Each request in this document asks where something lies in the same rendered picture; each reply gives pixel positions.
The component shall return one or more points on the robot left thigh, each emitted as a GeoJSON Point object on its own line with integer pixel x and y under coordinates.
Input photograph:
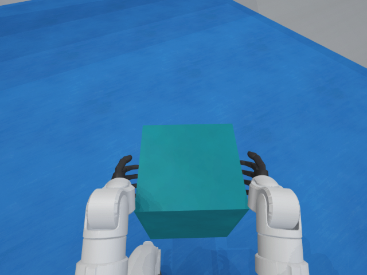
{"type": "Point", "coordinates": [145, 260]}

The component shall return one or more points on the robot left hand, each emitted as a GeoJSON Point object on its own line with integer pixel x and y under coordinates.
{"type": "Point", "coordinates": [121, 169]}

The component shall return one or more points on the robot right forearm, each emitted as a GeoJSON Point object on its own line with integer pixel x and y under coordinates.
{"type": "Point", "coordinates": [279, 227]}

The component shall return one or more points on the robot left forearm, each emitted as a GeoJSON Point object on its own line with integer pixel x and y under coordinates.
{"type": "Point", "coordinates": [105, 229]}

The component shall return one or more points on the robot right hand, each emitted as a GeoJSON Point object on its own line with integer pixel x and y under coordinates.
{"type": "Point", "coordinates": [259, 167]}

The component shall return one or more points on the carton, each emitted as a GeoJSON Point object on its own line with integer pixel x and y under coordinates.
{"type": "Point", "coordinates": [190, 183]}

